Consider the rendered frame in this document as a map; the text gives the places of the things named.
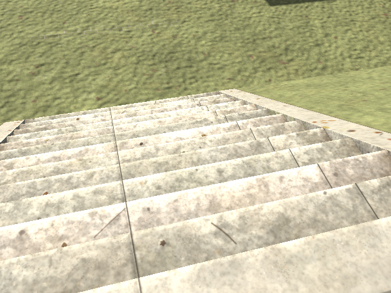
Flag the stairs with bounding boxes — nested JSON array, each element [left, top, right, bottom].
[[0, 91, 391, 293]]

